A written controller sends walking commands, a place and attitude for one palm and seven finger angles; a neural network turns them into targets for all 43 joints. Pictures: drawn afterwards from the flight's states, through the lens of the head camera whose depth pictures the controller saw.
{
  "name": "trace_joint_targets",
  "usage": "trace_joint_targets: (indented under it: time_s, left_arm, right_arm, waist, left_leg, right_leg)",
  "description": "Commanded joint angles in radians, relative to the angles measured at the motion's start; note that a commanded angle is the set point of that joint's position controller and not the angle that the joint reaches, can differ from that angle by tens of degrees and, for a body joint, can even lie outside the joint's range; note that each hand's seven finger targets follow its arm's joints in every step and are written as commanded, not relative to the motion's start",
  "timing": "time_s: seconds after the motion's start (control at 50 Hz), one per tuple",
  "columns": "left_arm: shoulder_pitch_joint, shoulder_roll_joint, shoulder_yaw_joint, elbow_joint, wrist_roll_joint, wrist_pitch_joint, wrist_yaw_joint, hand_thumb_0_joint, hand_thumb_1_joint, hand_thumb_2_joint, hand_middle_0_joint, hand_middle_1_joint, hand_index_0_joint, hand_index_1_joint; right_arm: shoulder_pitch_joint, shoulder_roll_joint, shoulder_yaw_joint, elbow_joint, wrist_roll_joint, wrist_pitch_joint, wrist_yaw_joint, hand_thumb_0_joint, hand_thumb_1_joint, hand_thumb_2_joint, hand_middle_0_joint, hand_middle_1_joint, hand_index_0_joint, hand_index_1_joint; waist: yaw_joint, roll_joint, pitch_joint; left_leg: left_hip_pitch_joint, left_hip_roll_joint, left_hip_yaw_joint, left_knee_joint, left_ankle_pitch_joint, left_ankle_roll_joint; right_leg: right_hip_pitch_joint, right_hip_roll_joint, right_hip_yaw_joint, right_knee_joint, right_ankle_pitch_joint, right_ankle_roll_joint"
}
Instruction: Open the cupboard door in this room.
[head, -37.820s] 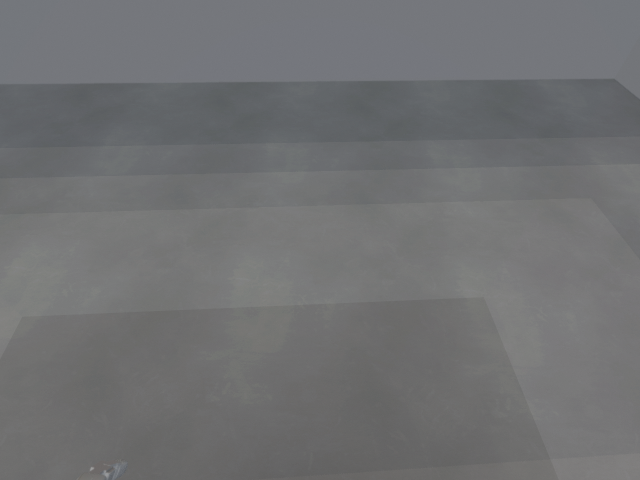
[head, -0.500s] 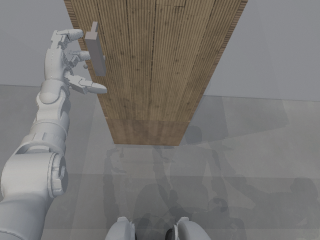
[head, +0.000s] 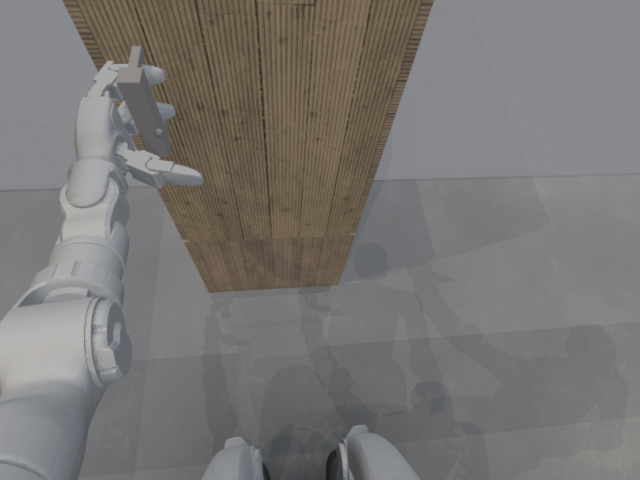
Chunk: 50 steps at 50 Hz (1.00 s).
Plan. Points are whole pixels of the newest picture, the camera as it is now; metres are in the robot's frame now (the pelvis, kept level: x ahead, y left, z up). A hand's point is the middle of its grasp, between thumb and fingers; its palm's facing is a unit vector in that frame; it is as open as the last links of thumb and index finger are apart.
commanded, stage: close the thumb around the handle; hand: left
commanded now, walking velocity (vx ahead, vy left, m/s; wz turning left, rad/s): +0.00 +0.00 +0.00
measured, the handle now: (149, 103) +0.57 +0.16 +0.09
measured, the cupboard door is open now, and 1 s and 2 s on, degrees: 0 2 47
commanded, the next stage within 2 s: pull the door open along its arc in 0.66 s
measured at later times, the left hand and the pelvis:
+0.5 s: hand (155, 131) +0.52 +0.15 +0.09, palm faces -0.04 -1.00 +0.00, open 6.8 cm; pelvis +0.00 +0.00 +0.00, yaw +0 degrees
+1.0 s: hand (169, 140) +0.51 +0.14 +0.08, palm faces -0.02 -1.00 +0.00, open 5.5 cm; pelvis +0.01 +0.00 +0.00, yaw -2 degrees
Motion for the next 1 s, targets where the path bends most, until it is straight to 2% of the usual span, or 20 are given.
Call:
trace_joint_targets:
  time_s: [0.0, 0.06, 0.1, 0.12, 0.14, 0.18, 0.24, 0.28, 0.34, 0.38, 0.44, 0.56, 0.62, 0.66, 0.68, 0.7, 0.74, 0.8, 0.88, 0.98]
  left_arm:
    - [-0.457, 0.234, 0.048, -0.248, -0.027, -0.068, -0.021, 0.0, -0.332, 0.372, -0.312, -1.218, -0.312, -1.218]
    - [-0.449, 0.216, 0.037, -0.202, -0.026, -0.058, -0.021, 0.0, -0.164, 0.444, -0.324, -1.236, -0.324, -1.236]
    - [-0.448, 0.278, 0.078, -0.225, -0.02, -0.059, -0.021, 0.0, -0.052, 0.492, -0.332, -1.248, -0.332, -1.248]
    - [-0.439, 0.233, 0.041, -0.209, -0.02, -0.052, -0.027, 0.0, 0.004, 0.516, -0.336, -1.254, -0.336, -1.254]
    - [-0.444, 0.267, 0.07, -0.224, -0.02, -0.054, -0.026, 0.0, 0.06, 0.54, -0.34, -1.26, -0.34, -1.26]
    - [-0.441, 0.262, 0.063, -0.231, -0.019, -0.053, -0.03, 0.0, 0.172, 0.588, -0.348, -1.272, -0.348, -1.272]
    - [-0.446, 0.222, 0.032, -0.216, -0.024, -0.044, -0.031, 0.0, 0.34, 0.66, -0.36, -1.29, -0.36, -1.29]
    - [-0.433, 0.266, 0.068, -0.227, -0.022, -0.048, -0.03, 0.0, 0.452, 0.708, -0.368, -1.302, -0.368, -1.302]
    - [-0.462, 0.236, 0.038, -0.219, -0.022, -0.041, -0.029, 0.0, 0.62, 0.78, -0.38, -1.32, -0.38, -1.32]
    - [-0.439, 0.266, 0.068, -0.219, -0.021, -0.045, -0.028, 0.0, 0.732, 0.828, -0.388, -1.332, -0.388, -1.332]
    - [-0.46, 0.203, 0.014, -0.212, -0.021, -0.04, -0.032, 0.0, 0.9, 0.9, -0.4, -1.35, -0.4, -1.35]
    - [-0.452, 0.27, 0.083, -0.208, -0.016, -0.042, 0.005, 0.0, 0.9, 0.9, -0.4, -1.35, -0.4, -1.35]
    - [-0.463, 0.265, 0.073, -0.235, -0.002, -0.055, 0.018, 0.0, 0.9, 0.9, -0.4, -1.35, -0.4, -1.35]
    - [-0.435, 0.317, 0.12, -0.238, -0.002, -0.063, 0.024, 0.0, 0.9, 0.9, -0.4, -1.35, -0.4, -1.35]
    - [-0.445, 0.297, 0.098, -0.25, 0.0, -0.064, 0.02, 0.0, 0.9, 0.9, -0.4, -1.35, -0.4, -1.35]
    - [-0.439, 0.274, 0.086, -0.239, -0.003, -0.061, 0.015, 0.0, 0.9, 0.9, -0.4, -1.35, -0.4, -1.35]
    - [-0.406, 0.325, 0.125, -0.222, -0.008, -0.055, 0.012, 0.0, 0.9, 0.9, -0.4, -1.35, -0.4, -1.35]
    - [-0.429, 0.144, 0.004, -0.272, -0.025, -0.066, 0.007, 0.0, 0.9, 0.9, -0.4, -1.35, -0.4, -1.35]
    - [-0.324, 0.162, 0.035, -0.317, -0.031, -0.081, 0.016, 0.0, 0.9, 0.9, -0.4, -1.35, -0.4, -1.35]
    - [-0.128, 0.106, 0.01, -0.433, -0.057, -0.067, 0.01, 0.0, 0.9, 0.9, -0.4, -1.35, -0.4, -1.35]
  right_arm:
    - [0.174, -0.181, -0.068, -0.052, -0.001, -0.009, -0.019, 0.0, -0.9, -0.9, 0.2, 0.3, 0.2, 0.3]
    - [0.183, -0.179, -0.065, -0.043, -0.001, -0.005, -0.021, 0.0, -0.9, -0.9, 0.2, 0.3, 0.2, 0.3]
    - [0.185, -0.185, -0.067, -0.047, -0.002, -0.002, -0.024, 0.0, -0.9, -0.9, 0.2, 0.3, 0.2, 0.3]
    - [0.18, -0.179, -0.066, -0.049, 0.001, -0.002, -0.023, 0.0, -0.9, -0.9, 0.2, 0.3, 0.2, 0.3]
    - [0.187, -0.183, -0.068, -0.047, -0.002, -0.001, -0.024, 0.0, -0.9, -0.9, 0.2, 0.3, 0.2, 0.3]
    - [0.189, -0.182, -0.067, -0.05, -0.002, 0.002, -0.024, 0.0, -0.9, -0.9, 0.2, 0.3, 0.2, 0.3]
    - [0.186, -0.181, -0.068, -0.047, 0.0, 0.003, -0.023, 0.0, -0.9, -0.9, 0.2, 0.3, 0.2, 0.3]
    - [0.192, -0.187, -0.071, -0.049, -0.002, 0.004, -0.025, 0.0, -0.9, -0.9, 0.2, 0.3, 0.2, 0.3]
    - [0.188, -0.187, -0.069, -0.045, -0.001, 0.005, -0.025, 0.0, -0.9, -0.9, 0.2, 0.3, 0.2, 0.3]
    - [0.191, -0.189, -0.07, -0.047, -0.002, 0.005, -0.025, 0.0, -0.9, -0.9, 0.2, 0.3, 0.2, 0.3]
    - [0.184, -0.183, -0.069, -0.045, 0.0, 0.006, -0.023, 0.0, -0.9, -0.9, 0.2, 0.3, 0.2, 0.3]
    - [0.187, -0.187, -0.067, -0.051, -0.006, 0.008, -0.025, 0.0, -0.9, -0.9, 0.2, 0.3, 0.2, 0.3]
    - [0.176, -0.182, -0.065, -0.06, -0.007, 0.007, -0.022, 0.0, -0.9, -0.9, 0.2, 0.3, 0.2, 0.3]
    - [0.181, -0.187, -0.067, -0.066, -0.009, 0.008, -0.023, 0.0, -0.9, -0.9, 0.2, 0.3, 0.2, 0.3]
    - [0.174, -0.182, -0.064, -0.07, -0.005, 0.008, -0.022, 0.0, -0.9, -0.9, 0.2, 0.3, 0.2, 0.3]
    - [0.17, -0.177, -0.064, -0.069, -0.004, 0.007, -0.021, 0.0, -0.9, -0.9, 0.2, 0.3, 0.2, 0.3]
    - [0.167, -0.186, -0.063, -0.077, -0.001, 0.008, -0.026, 0.0, -0.9, -0.9, 0.2, 0.3, 0.2, 0.3]
    - [0.16, -0.168, -0.07, -0.075, -0.003, -0.001, -0.018, 0.0, -0.9, -0.9, 0.2, 0.3, 0.2, 0.3]
    - [0.164, -0.175, -0.08, -0.076, -0.005, 0.002, -0.006, 0.0, -0.9, -0.9, 0.2, 0.3, 0.2, 0.3]
    - [0.134, -0.165, -0.088, -0.113, 0.009, 0.016, 0.001, 0.0, -0.9, -0.9, 0.2, 0.3, 0.2, 0.3]
  waist:
    - [-0.01, 0.082, -0.505]
    - [-0.027, 0.035, -0.423]
    - [-0.006, 0.072, -0.473]
    - [-0.022, 0.066, -0.447]
    - [-0.014, 0.057, -0.45]
    - [-0.011, 0.084, -0.475]
    - [-0.027, 0.08, -0.436]
    - [-0.01, 0.089, -0.48]
    - [-0.031, 0.072, -0.438]
    - [-0.013, 0.084, -0.462]
    - [-0.029, 0.099, -0.435]
    - [-0.016, 0.073, -0.458]
    - [-0.012, 0.09, -0.465]
    - [0.002, 0.068, -0.494]
    - [-0.006, 0.075, -0.5]
    - [-0.006, 0.074, -0.478]
    - [0.002, 0.03, -0.461]
    - [-0.011, 0.094, -0.489]
    - [0.027, 0.089, -0.534]
    - [0.07, 0.043, -0.527]
  left_leg:
    - [0.362, -0.043, -0.086, -0.089, 0.395, 0.0]
    - [0.316, -0.043, -0.084, -0.094, 0.363, 0.005]
    - [0.312, -0.045, -0.081, -0.094, 0.361, 0.003]
    - [0.311, -0.045, -0.078, -0.095, 0.356, 0.004]
    - [0.309, -0.043, -0.077, -0.095, 0.357, 0.005]
    - [0.323, -0.043, -0.078, -0.093, 0.381, 0.004]
    - [0.326, -0.042, -0.078, -0.095, 0.36, 0.003]
    - [0.342, -0.042, -0.081, -0.092, 0.393, 0.001]
    - [0.33, -0.039, -0.085, -0.093, 0.36, 0.003]
    - [0.343, -0.04, -0.084, -0.091, 0.383, 0.002]
    - [0.356, -0.039, -0.09, -0.089, 0.377, -0.001]
    - [0.349, -0.038, -0.093, -0.081, 0.407, 0.001]
    - [0.346, -0.04, -0.092, -0.084, 0.404, -0.003]
    - [0.344, -0.04, -0.09, -0.079, 0.423, 0.0]
    - [0.342, -0.041, -0.084, -0.081, 0.419, 0.0]
    - [0.333, -0.042, -0.08, -0.084, 0.403, -0.001]
    - [0.273, -0.046, -0.069, -0.09, 0.355, 0.004]
    - [0.369, -0.041, -0.08, -0.091, 0.391, -0.006]
    - [0.417, -0.036, -0.083, -0.094, 0.466, -0.012]
    - [0.419, -0.038, -0.065, -0.124, 0.514, -0.01]
  right_leg:
    - [0.2, 0.044, 0.074, -0.097, 0.372, 0.008]
    - [0.188, 0.047, 0.07, -0.107, 0.35, 0.011]
    - [0.213, 0.043, 0.079, -0.102, 0.354, 0.01]
    - [0.199, 0.044, 0.078, -0.109, 0.352, 0.012]
    - [0.209, 0.044, 0.078, -0.109, 0.353, 0.013]
    - [0.21, 0.044, 0.078, -0.102, 0.371, 0.011]
    - [0.179, 0.045, 0.075, -0.112, 0.344, 0.013]
    - [0.196, 0.045, 0.074, -0.102, 0.37, 0.01]
    - [0.163, 0.045, 0.071, -0.11, 0.332, 0.013]
    - [0.177, 0.046, 0.071, -0.104, 0.35, 0.01]
    - [0.135, 0.045, 0.064, -0.105, 0.331, 0.009]
    - [0.153, 0.046, 0.064, -0.091, 0.351, 0.01]
    - [0.162, 0.043, 0.065, -0.085, 0.353, 0.01]
    - [0.194, 0.047, 0.069, -0.08, 0.377, 0.009]
    - [0.197, 0.045, 0.073, -0.084, 0.384, 0.013]
    - [0.198, 0.045, 0.073, -0.088, 0.378, 0.013]
    - [0.243, 0.044, 0.084, -0.099, 0.368, 0.016]
    - [0.175, 0.048, 0.065, -0.094, 0.362, 0.01]
    - [0.195, 0.051, 0.057, -0.085, 0.401, 0.005]
    - [0.283, 0.052, 0.054, -0.096, 0.469, 0.003]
